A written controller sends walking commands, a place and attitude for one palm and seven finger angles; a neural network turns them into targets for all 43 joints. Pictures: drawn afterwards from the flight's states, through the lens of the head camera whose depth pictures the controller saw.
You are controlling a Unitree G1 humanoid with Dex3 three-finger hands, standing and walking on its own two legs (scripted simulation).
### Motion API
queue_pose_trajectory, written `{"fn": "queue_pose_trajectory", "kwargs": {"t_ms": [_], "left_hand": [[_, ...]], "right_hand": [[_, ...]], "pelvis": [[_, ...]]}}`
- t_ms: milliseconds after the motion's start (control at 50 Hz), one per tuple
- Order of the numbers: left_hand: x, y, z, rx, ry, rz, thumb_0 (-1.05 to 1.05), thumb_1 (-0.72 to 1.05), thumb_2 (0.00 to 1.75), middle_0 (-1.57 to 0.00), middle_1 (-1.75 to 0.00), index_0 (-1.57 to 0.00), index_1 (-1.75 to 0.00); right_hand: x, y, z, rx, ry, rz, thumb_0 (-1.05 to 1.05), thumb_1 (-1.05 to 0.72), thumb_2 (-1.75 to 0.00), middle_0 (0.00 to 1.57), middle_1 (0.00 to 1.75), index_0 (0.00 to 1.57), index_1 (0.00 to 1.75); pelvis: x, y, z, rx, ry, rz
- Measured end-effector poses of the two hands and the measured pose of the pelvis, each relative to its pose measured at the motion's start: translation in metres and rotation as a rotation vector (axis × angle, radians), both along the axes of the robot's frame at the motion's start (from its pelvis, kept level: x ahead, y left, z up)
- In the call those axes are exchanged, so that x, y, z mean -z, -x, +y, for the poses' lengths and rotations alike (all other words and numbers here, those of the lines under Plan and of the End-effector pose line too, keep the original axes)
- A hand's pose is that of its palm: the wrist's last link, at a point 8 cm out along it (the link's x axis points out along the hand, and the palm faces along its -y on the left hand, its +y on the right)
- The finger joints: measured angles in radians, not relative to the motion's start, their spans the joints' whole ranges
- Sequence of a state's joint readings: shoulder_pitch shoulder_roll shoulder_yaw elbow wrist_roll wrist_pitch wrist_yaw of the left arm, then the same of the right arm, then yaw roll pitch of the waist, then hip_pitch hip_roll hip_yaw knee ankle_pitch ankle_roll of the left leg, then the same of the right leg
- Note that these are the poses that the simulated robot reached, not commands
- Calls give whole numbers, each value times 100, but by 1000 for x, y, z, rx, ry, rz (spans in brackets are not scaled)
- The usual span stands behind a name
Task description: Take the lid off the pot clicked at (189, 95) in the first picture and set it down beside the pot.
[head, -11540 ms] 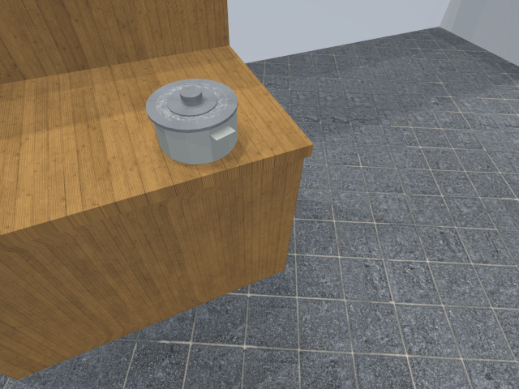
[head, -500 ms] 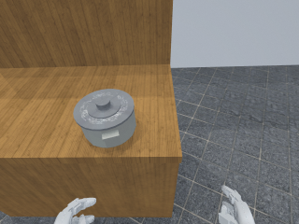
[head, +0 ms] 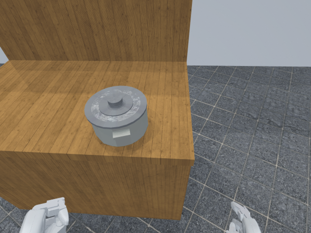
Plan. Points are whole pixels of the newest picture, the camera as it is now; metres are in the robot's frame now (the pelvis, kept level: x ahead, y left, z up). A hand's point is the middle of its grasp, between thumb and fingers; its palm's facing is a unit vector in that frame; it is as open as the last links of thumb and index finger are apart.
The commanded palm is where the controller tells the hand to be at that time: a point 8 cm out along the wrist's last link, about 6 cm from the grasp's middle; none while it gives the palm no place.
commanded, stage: raise the hand higher, near the body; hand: left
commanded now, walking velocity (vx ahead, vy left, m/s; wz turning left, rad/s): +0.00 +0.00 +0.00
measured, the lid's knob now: (115, 99) +0.48 +0.19 +0.08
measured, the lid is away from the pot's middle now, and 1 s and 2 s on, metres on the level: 0.00 0.00 0.00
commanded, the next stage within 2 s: reach forward and open the fingers in 0.68 s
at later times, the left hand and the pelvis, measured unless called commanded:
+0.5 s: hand (58, 200) +0.16 +0.23 +0.07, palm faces +0.27 -0.88 -0.39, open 3.1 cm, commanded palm +0.12 +0.27 +0.10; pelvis +0.02 +0.01 +0.00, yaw +0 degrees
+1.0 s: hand (51, 180) +0.20 +0.26 +0.09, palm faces +0.01 -0.26 -0.97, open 2.9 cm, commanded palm +0.17 +0.27 +0.15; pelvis +0.00 +0.00 -0.01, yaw -2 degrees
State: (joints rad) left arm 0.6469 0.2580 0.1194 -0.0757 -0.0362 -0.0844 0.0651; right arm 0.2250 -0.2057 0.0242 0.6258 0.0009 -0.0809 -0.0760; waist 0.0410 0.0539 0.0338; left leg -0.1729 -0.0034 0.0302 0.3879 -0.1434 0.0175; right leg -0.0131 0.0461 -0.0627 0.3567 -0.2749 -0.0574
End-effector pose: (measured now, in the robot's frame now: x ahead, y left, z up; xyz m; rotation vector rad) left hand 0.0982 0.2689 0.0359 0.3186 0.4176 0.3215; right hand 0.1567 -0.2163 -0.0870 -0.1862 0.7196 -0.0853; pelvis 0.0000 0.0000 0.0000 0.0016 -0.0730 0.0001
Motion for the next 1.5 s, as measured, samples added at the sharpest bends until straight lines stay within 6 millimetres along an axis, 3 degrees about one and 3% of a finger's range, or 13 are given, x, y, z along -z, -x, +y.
{"fn": "queue_pose_trajectory", "kwargs": {"t_ms": [120,460,640,800,900,1000,1080,1280,1400,1500], "left_hand": [[-11,-8,2,26,-22,-20,2,90,89,-129,-149,-129,-150],[-52,-30,5,52,-77,-191,2,90,89,-129,-150,-130,-150],[-73,-40,7,51,-115,-270,2,90,89,-130,-150,-130,-150],[-89,-51,5,64,-144,-327,2,90,89,-130,-150,-130,-150],[-105,-68,-6,222,-593,-192,2,87,90,-128,-148,-129,-148],[-110,-77,-4,362,-947,0,1,78,93,-125,-138,-125,-138],[-114,-81,5,414,-1080,111,1,68,98,-122,-126,-122,-126],[-118,-98,0,594,-1084,159,1,39,114,-112,-91,-112,-92],[-136,-111,7,590,-1100,91,1,22,121,-105,-70,-105,-71],[-135,-117,8,608,-1100,86,1,9,127,-99,-53,-100,-53]], "right_hand": [[1,-2,-3,17,10,5,2,-91,-90,20,30,20,30],[-22,-48,8,-22,7,-121,2,-91,-90,20,30,20,30],[-15,-46,15,-49,-10,-93,2,-91,-90,20,30,20,30],[-7,-35,8,-32,-11,-53,2,-91,-90,20,30,20,30],[1,-34,0,-58,2,6,2,-91,-90,20,30,20,30],[8,-39,-6,-26,-25,58,2,-91,-90,20,30,20,30],[10,-46,-8,-19,-43,57,2,-91,-90,20,30,20,30],[-3,-56,0,-34,-39,-8,2,-91,-90,20,30,20,30],[-5,-49,10,-54,-54,-8,2,-91,-90,19,30,20,30],[2,-39,20,-67,-69,27,2,-91,-90,20,30,20,30]], "pelvis": [[0,-5,4,8,-2,6],[0,-16,9,7,-6,10],[1,-16,7,3,-5,8],[1,-15,4,7,-5,7],[4,-8,3,11,-6,46],[6,-3,3,37,-10,71],[7,-2,3,23,-8,70],[5,5,6,-10,2,39],[3,13,12,-14,11,33],[3,19,20,-13,14,35]]}}
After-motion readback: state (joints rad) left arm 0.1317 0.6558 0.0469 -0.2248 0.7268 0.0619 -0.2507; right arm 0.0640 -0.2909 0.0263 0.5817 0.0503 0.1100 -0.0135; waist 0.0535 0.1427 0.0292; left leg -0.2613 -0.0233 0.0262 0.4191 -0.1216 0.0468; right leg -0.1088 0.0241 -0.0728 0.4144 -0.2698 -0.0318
